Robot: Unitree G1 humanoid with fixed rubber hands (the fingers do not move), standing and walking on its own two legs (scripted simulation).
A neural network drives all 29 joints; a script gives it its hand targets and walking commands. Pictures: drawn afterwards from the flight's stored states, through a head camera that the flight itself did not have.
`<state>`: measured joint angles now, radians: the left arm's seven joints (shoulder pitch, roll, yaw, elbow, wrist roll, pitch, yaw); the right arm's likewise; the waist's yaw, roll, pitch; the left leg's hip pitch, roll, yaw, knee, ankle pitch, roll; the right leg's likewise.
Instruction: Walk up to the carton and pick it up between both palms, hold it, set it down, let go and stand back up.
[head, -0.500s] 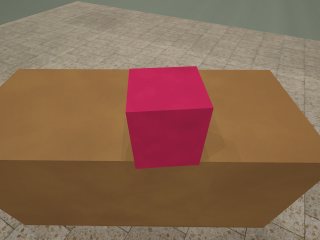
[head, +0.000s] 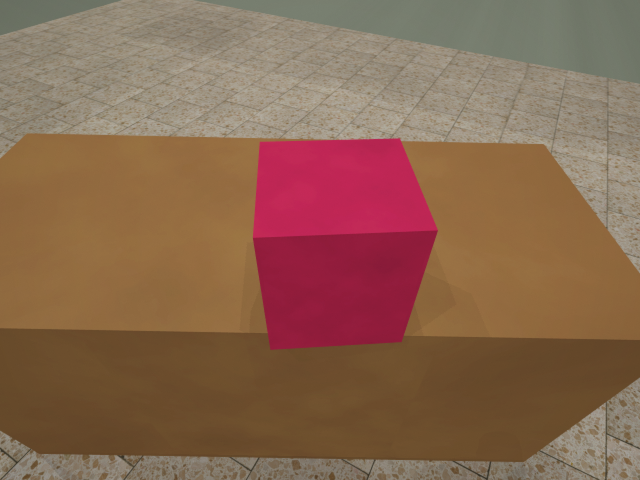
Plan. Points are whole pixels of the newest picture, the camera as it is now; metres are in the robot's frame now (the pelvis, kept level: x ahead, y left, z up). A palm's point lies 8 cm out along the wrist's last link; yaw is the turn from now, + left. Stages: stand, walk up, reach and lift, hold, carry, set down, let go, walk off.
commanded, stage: walk up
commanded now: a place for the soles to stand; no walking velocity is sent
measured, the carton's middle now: (333, 246) +0.45 +0.00 +0.05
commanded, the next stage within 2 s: none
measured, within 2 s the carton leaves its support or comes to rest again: neither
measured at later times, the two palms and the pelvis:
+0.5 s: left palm out of the picture +0.00 +0.24 -0.14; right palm out of the picture +0.01 -0.27 -0.13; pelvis +0.00 -0.02 +0.00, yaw -1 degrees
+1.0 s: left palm out of the picture +0.03 +0.17 -0.14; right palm out of the picture +0.08 -0.30 -0.13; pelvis +0.03 -0.06 +0.00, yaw +3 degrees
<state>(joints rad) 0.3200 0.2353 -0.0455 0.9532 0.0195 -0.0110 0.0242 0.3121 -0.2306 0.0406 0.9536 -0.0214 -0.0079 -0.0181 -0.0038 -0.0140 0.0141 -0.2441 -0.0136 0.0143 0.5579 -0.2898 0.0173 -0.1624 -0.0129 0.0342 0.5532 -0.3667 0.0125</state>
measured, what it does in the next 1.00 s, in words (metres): steps on the spot: right foot, then left foot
